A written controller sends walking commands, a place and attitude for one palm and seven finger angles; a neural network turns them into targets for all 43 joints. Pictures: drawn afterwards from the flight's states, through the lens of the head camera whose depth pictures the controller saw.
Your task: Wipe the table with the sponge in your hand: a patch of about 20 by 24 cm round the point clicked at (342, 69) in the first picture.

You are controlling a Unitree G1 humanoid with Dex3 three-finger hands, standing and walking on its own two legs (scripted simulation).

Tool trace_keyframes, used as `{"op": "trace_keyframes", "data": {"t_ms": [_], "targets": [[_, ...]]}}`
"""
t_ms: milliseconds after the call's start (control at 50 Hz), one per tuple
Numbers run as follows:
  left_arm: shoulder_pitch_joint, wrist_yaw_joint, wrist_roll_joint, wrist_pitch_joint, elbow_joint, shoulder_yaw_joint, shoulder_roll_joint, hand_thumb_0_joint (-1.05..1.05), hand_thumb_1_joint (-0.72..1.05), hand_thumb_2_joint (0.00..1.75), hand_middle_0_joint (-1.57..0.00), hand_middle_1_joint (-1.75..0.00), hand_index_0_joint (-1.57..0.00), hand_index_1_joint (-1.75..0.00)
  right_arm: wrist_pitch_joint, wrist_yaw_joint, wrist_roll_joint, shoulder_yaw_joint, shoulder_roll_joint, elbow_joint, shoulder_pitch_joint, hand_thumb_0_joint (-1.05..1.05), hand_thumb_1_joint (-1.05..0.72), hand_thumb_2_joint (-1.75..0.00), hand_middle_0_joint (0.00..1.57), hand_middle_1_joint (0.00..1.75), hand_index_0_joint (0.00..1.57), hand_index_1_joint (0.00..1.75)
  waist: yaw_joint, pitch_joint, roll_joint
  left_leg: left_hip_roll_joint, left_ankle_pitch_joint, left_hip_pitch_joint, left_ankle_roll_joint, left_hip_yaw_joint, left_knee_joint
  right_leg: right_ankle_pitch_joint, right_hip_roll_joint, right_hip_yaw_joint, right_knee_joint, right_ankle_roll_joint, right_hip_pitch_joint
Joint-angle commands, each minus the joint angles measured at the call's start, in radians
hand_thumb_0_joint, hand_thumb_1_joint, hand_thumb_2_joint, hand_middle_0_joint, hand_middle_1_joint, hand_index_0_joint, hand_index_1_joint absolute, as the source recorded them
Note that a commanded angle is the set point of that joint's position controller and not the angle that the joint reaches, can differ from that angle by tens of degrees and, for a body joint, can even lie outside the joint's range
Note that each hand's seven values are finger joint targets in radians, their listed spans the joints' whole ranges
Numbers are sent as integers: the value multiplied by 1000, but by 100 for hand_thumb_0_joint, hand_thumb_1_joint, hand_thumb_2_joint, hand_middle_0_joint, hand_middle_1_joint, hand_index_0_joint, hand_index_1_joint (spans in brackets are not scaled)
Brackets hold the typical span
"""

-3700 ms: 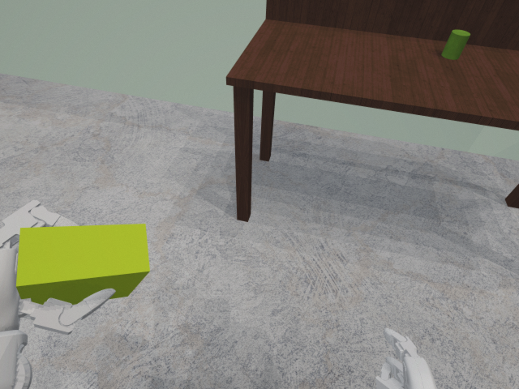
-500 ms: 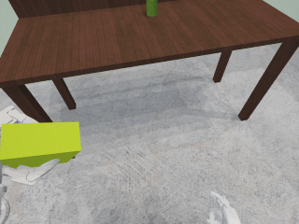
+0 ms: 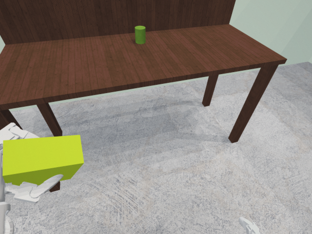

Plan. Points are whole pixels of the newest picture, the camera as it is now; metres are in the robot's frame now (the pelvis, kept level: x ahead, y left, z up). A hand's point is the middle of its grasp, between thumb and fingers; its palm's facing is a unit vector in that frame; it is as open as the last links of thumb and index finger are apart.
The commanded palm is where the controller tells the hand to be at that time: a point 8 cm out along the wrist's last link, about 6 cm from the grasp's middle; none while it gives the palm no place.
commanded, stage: take the last steps up to it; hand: left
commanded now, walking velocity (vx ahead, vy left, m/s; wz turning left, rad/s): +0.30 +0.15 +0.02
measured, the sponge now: (54, 161) +0.22 +0.22 +0.15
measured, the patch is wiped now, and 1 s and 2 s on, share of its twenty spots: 0.00 0.00 0.00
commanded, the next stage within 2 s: come to a stop and stand still in 1.42 s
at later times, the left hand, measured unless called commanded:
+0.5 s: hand (40, 127) +0.29 +0.28 +0.16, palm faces +0.40 -0.80 -0.45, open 9.7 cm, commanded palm +0.24 +0.32 +0.18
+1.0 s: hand (56, 94) +0.42 +0.30 +0.15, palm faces +0.37 -0.79 -0.49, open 9.6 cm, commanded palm +0.36 +0.34 +0.18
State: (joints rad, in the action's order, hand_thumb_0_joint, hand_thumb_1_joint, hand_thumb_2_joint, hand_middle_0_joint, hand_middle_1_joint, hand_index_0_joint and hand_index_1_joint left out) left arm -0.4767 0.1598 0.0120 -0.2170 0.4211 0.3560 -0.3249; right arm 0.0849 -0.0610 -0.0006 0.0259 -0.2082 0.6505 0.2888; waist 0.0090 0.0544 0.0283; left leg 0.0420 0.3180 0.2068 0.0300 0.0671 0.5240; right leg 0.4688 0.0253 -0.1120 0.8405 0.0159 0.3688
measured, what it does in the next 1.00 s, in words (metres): walks ahead: right foot, then left foot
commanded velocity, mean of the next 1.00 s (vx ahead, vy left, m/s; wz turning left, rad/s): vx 0.29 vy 0.13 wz -0.02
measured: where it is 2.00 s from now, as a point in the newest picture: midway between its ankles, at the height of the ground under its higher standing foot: (129, 230)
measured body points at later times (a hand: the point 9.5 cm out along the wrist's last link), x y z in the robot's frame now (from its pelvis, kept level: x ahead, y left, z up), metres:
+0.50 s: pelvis +0.08 +0.04 -0.01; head +0.13 +0.05 +0.43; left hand +0.27 +0.32 +0.19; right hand +0.24 -0.23 -0.10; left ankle +0.11 +0.17 -0.74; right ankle +0.03 -0.11 -0.73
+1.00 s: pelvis +0.20 +0.06 +0.00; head +0.24 +0.04 +0.45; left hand +0.40 +0.34 +0.18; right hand +0.36 -0.18 -0.12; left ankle +0.20 +0.21 -0.64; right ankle +0.21 -0.03 -0.74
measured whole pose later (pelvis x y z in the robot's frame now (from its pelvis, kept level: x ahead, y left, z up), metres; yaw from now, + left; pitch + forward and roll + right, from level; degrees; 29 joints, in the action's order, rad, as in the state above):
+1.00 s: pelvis +0.20 +0.06 +0.00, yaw +0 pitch +1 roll +2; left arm -0.48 0.13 0.00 -0.23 0.43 0.37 -0.33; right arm 0.02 -0.04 0.00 0.02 -0.24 0.66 0.17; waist 0.00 -0.07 0.02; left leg 0.09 0.31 0.58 -0.03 0.04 1.20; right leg 0.28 0.07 -0.19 0.53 -0.04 0.27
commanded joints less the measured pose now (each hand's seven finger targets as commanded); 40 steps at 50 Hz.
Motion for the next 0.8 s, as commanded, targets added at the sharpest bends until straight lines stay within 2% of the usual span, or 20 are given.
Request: {"op": "trace_keyframes", "data": {"t_ms": [0, 40, 60, 80, 100, 140, 180, 220, 340, 400, 420, 440, 460, 480, 520, 580, 680, 740, 760, 780], "targets": [[171, 4, -5, -63, 278, 25, -173, 0, 10, 130, -120, -160, -120, -160, 68, -6, 3, 22, -127, -142, -141, 0, -90, -90, 20, 30, 20, 30, -2, -67, 204, 170, -115, 59, 108, -143, -177, -52, -6, -67, -234, 12, -78], [162, 7, -2, -62, 245, 65, -202, 0, 10, 130, -120, -160, -120, -160, 60, -7, 9, 18, -119, -136, -149, 0, -90, -90, 20, 30, 20, 30, -15, -25, 126, 148, -52, 164, 81, -104, -52, -154, 22, -36, -399, -7, -275], [158, 8, 3, -63, 228, 81, -218, 0, 10, 130, -120, -160, -120, -160, 53, -4, 9, 22, -104, -134, -148, 0, -90, -90, 20, 30, 20, 30, -18, -2, -19, 93, 12, 272, 52, -42, 128, -124, 133, 115, -459, -57, -373], [121, 10, 3, -57, 190, 123, -261, 0, 10, 130, -120, -160, -120, -160, 41, 2, 7, 25, -87, -143, -149, 0, -90, -90, 20, 30, 20, 30, -19, 18, -272, -17, 146, 441, 4, 29, 411, -84, 359, 500, -562, -159, -435], [151, 9, -23, -63, 206, 143, -268, 0, 10, 130, -120, -160, -120, -160, 34, 5, 13, 28, -106, -154, -188, 0, -90, -90, 20, 30, 20, 30, -23, -10, -296, -18, 196, 515, -25, -54, 609, -52, 474, 640, -644, -206, -392], [101, -6, -27, -68, 149, 146, -243, 0, 10, 130, -120, -160, -120, -160, 20, 11, 6, 41, -109, -139, -171, 0, -90, -90, 20, 30, 20, 30, -8, -74, -204, 43, 87, 488, -46, -124, 697, 105, 436, 581, -675, -208, -220], [48, -19, -33, -84, 164, 146, -226, 0, 10, 130, -120, -160, -120, -160, -15, 17, 4, 21, -87, -135, -185, 0, -90, -90, 20, 30, 20, 30, -2, -70, -127, 73, 18, 468, -54, -109, 665, -63, 374, 361, -639, -185, -178], [46, -16, -31, -100, 187, 138, -217, 0, 10, 130, -120, -160, -120, -160, -19, 21, 7, 11, -83, -137, -187, 0, -90, -90, 20, 30, 20, 30, 3, -37, -169, 81, -23, 430, -57, -58, 540, -252, 327, 202, -606, -155, -211], [50, 22, -21, -88, 312, 124, -217, 0, 10, 130, -120, -160, -120, -160, 22, 8, 12, 26, -71, -178, -183, 0, -90, -90, 20, 30, 20, 30, -38, 32, -199, 12, -15, 197, -31, 100, 122, -421, 286, 147, -511, -145, -276], [81, 37, -20, -83, 380, 127, -222, 0, 10, 130, -120, -160, -120, -160, 35, -6, 10, 41, -80, -188, -149, 0, -90, -90, 20, 30, 20, 30, -13, 83, -156, -22, -119, 17, -33, 143, -55, -396, 229, 89, -382, -98, -270], [92, 37, -20, -85, 389, 125, -219, 0, 10, 130, -120, -160, -120, -160, 37, -14, 6, 53, -98, -189, -133, 0, -90, -90, 20, 30, 20, 30, 2, 98, -62, -11, -143, -78, -26, 127, -103, -426, 194, 60, -249, -72, -222], [96, 38, -21, -92, 406, 124, -212, 0, 10, 130, -120, -160, -120, -160, 38, -17, 1, 64, -119, -192, -124, 0, -90, -90, 20, 30, 20, 30, 17, 130, 121, 91, -187, -216, 20, -10, -132, -360, 130, 7, -42, -31, -87], [90, 38, -21, -103, 429, 123, -207, 0, 10, 130, -120, -160, -120, -160, 35, -12, -4, 72, -134, -197, -128, 0, -90, -90, 20, 30, 20, 30, 9, 144, 331, 290, -451, -347, 123, -275, -132, 68, 38, -41, 177, 10, 143], [66, 38, -7, -110, 382, 127, -237, 0, 10, 130, -120, -160, -120, -160, 45, -7, -7, 66, -117, -200, -121, 0, -90, -90, 20, 30, 20, 30, 3, 113, 260, 360, -529, -335, 184, -382, -166, 202, 17, 18, 346, -7, 227], [53, 32, -22, -101, 346, 163, -257, 0, 10, 130, -120, -160, -120, -160, 49, -1, -2, 56, -106, -164, -138, 0, -90, -90, 20, 30, 20, 30, 10, 70, 216, 358, -461, -268, 226, -346, -168, 135, 83, 72, 394, -3, 315], [15, 15, -29, -98, 400, 143, -212, 0, 10, 130, -120, -160, -120, -160, 65, 14, -20, 53, -101, -154, -140, 0, -90, -90, 20, 30, 20, 30, -8, 40, 209, 265, -389, -212, 164, -137, -170, 5, 85, 18, 226, 8, 292], [-35, 5, -39, -72, 337, 141, -214, 0, 10, 130, -120, -160, -120, -160, 68, 14, -7, 28, -98, -158, -144, 0, -90, -90, 20, 30, 20, 30, -3, 40, 197, 237, -412, -103, 106, -15, -171, -141, 19, -82, -128, 10, 42], [-12, 3, -43, -47, 250, 153, -215, 0, 10, 130, -120, -160, -120, -160, 43, -2, -8, 26, -98, -155, -159, 0, -90, -90, 20, 30, 20, 30, -17, 85, 67, 215, -388, -8, 71, 20, 39, -239, -8, -99, -339, -3, -212], [12, 0, -36, -43, 227, 153, -217, 0, 10, 130, -120, -160, -120, -160, 34, -2, -12, 30, -93, -150, -160, 0, -90, -90, 20, 30, 20, 30, -22, 101, -32, 172, -296, 72, 48, 61, 203, -287, 59, -9, -401, -33, -310], [17, 0, -28, -36, 197, 163, -244, 0, 10, 130, -120, -160, -120, -160, 22, -2, -10, 27, -72, -156, -158, 0, -90, -90, 20, 30, 20, 30, -17, 117, -251, 61, -68, 271, 10, 113, 450, -337, 253, 313, -453, -122, -426]]}}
